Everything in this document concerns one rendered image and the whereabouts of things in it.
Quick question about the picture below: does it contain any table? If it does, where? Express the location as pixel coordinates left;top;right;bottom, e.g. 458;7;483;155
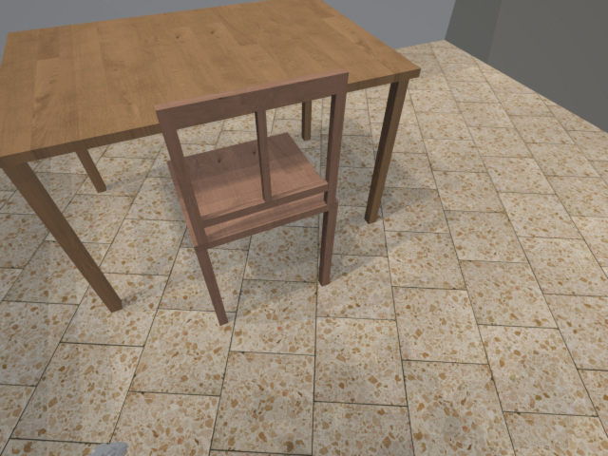
0;0;421;313

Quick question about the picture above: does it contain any chair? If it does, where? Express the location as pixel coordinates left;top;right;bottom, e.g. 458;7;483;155
154;68;349;326

